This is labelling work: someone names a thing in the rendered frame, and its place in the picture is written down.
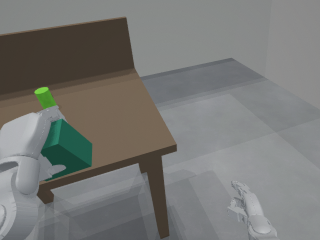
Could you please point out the sponge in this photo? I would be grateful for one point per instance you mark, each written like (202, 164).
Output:
(66, 146)

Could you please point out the robot right hand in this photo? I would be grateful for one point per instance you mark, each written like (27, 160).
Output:
(241, 209)

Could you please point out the robot left forearm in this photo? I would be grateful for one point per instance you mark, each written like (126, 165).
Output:
(19, 185)

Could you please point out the robot right forearm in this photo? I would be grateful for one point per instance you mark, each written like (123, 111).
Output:
(260, 228)

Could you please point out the table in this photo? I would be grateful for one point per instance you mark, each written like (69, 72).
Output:
(89, 70)

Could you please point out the robot left hand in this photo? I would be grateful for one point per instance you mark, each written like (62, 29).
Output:
(26, 136)

